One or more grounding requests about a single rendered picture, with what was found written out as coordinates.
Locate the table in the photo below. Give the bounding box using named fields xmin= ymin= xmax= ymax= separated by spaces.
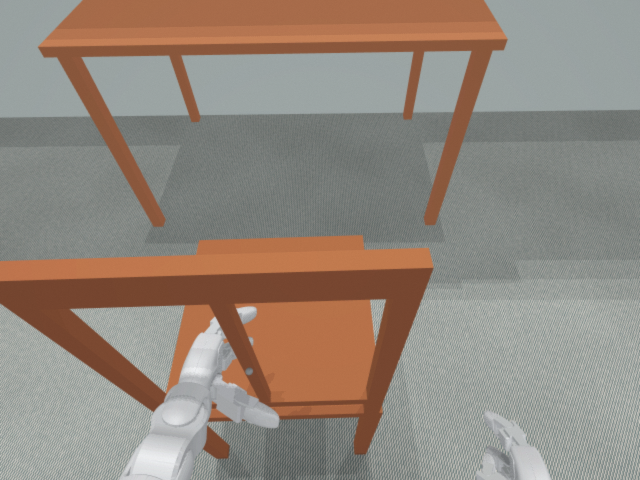
xmin=38 ymin=0 xmax=508 ymax=227

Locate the left robot hand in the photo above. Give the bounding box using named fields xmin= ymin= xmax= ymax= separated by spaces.
xmin=178 ymin=306 xmax=280 ymax=428

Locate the left robot forearm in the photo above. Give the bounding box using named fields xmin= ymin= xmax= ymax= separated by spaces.
xmin=119 ymin=382 xmax=212 ymax=480

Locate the chair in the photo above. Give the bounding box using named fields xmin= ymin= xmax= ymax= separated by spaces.
xmin=0 ymin=235 xmax=434 ymax=459

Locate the right robot hand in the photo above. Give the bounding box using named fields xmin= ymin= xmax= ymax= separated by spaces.
xmin=476 ymin=410 xmax=552 ymax=480

